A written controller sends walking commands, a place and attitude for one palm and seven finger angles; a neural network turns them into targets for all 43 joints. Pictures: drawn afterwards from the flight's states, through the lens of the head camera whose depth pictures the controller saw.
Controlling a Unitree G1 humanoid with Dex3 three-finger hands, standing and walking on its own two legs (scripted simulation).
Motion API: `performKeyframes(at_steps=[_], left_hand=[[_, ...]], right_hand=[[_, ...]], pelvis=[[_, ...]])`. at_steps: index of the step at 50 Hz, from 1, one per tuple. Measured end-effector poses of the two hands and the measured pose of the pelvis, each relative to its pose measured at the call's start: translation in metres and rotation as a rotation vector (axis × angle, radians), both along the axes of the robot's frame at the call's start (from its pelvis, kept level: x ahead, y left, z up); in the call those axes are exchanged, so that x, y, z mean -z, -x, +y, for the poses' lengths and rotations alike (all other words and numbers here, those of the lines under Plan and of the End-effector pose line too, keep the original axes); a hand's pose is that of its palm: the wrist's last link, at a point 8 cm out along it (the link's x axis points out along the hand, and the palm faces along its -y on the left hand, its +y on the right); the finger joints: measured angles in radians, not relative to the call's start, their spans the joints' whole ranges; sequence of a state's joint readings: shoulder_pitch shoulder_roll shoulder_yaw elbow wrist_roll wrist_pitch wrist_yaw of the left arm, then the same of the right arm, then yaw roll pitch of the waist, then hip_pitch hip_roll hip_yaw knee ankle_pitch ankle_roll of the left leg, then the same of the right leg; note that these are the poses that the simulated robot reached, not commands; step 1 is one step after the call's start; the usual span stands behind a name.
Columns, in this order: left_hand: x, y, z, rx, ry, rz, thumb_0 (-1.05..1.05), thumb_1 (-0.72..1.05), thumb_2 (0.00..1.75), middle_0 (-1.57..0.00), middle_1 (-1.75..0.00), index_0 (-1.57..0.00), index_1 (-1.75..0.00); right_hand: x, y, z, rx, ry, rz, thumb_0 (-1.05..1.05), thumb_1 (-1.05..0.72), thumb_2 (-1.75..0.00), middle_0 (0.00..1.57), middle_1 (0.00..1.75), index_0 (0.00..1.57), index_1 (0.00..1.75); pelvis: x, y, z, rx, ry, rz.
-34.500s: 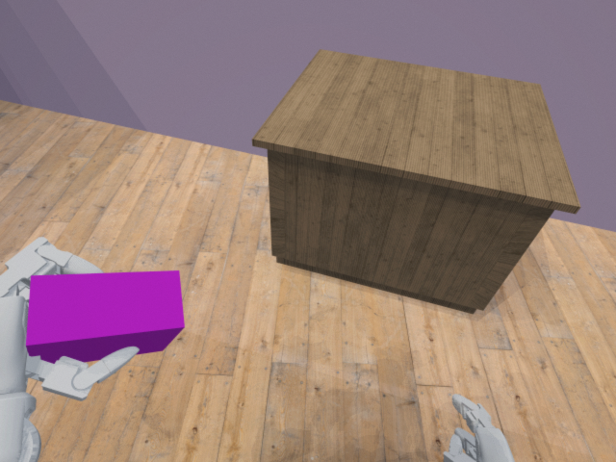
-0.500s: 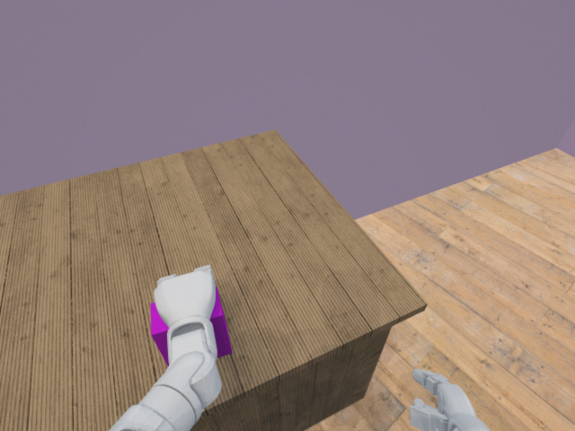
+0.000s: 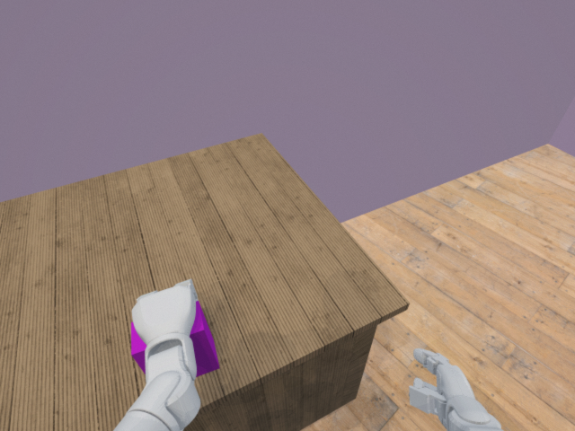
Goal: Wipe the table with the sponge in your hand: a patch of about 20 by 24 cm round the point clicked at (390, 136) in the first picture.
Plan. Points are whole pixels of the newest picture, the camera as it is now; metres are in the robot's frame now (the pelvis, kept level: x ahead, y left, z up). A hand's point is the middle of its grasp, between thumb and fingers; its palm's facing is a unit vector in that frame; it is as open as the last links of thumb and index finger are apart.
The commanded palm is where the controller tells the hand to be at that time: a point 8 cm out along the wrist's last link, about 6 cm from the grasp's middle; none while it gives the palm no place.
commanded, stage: slide back across to the middle lane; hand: left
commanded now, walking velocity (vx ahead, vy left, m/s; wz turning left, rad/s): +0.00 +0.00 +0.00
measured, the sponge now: (180, 352) +0.26 +0.22 -0.08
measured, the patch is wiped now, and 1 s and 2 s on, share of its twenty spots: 0.95 0.95 0.95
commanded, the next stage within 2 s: wipe forward along the middle lane in 0.56 s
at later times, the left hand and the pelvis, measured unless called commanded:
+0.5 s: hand (147, 348) +0.24 +0.24 -0.01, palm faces -0.07 -0.15 -0.99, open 10.1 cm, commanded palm +0.19 +0.26 +0.04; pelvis +0.00 +0.00 +0.00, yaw -1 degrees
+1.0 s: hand (132, 350) +0.23 +0.27 -0.02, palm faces -0.08 -0.12 -0.99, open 10.1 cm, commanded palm +0.21 +0.28 +0.02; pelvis -0.01 +0.01 +0.00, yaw +1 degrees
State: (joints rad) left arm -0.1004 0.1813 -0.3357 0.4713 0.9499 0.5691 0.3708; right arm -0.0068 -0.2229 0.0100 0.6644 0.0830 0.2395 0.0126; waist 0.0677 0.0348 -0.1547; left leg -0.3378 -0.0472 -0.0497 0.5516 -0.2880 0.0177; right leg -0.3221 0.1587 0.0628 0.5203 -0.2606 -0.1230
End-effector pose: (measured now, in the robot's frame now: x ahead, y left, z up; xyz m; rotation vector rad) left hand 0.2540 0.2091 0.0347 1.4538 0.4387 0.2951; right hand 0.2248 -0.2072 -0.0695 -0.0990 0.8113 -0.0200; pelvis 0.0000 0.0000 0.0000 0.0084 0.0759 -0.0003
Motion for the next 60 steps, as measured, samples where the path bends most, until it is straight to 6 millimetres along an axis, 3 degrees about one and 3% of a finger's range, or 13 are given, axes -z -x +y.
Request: performKeyframes(at_steps=[14,35,48,60], left_hand=[[-0.006,0.025,0.015,-0.024,0.039,0.003,0.00,-0.48,1.03,-0.70,-1.38,-0.71,-1.38],[-0.006,0.048,0.049,-0.040,0.034,-0.001,0.00,-0.49,1.03,-0.72,-1.37,-0.73,-1.37],[-0.001,0.037,0.057,-0.030,0.028,0.019,-0.01,-0.52,1.04,-0.77,-1.32,-0.78,-1.32],[-0.001,0.019,0.065,-0.034,-0.022,0.024,0.00,-0.55,1.04,-0.80,-1.29,-0.81,-1.29]], right_hand=[[-0.003,0.012,-0.014,0.035,0.025,-0.030,0.01,-0.91,-0.90,0.20,0.30,0.20,0.30],[-0.005,0.007,0.000,0.009,0.037,-0.065,0.01,-0.91,-0.90,0.20,0.30,0.20,0.30],[0.006,0.010,0.014,-0.006,0.051,-0.044,0.01,-0.91,-0.90,0.20,0.30,0.20,0.30],[0.023,0.044,0.005,0.017,0.067,0.019,0.01,-0.91,-0.90,0.20,0.30,0.20,0.30]], pelvis=[[-0.003,0.003,-0.002,0.010,-0.002,-0.049],[-0.004,0.003,0.007,0.006,0.007,-0.048],[-0.002,0.010,0.014,-0.008,0.009,-0.011],[0.005,0.026,0.009,-0.022,0.009,0.019]])
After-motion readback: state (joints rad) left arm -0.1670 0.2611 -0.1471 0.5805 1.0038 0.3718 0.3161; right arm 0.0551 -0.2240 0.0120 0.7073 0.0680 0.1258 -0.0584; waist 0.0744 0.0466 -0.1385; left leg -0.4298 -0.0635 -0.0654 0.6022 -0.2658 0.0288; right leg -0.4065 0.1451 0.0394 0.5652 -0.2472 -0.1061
